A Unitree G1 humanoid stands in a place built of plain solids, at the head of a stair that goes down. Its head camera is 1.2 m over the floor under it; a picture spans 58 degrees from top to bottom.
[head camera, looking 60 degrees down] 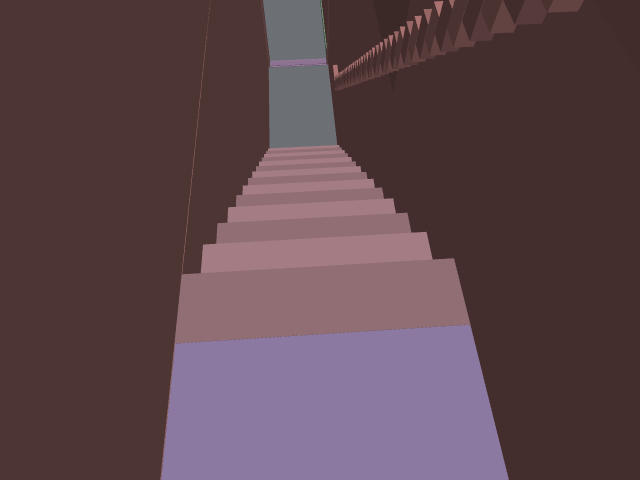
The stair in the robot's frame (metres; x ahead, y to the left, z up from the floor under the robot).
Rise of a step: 0.21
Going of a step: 0.22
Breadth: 0.94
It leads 4 degrees to the left of straight ahead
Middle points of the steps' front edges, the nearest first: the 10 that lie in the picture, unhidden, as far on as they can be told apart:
0.60 0.00 0.00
0.82 0.02 -0.20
1.04 0.03 -0.41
1.27 0.05 -0.62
1.49 0.06 -0.82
1.72 0.08 -1.03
1.94 0.09 -1.23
2.17 0.10 -1.44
2.39 0.12 -1.64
2.61 0.13 -1.85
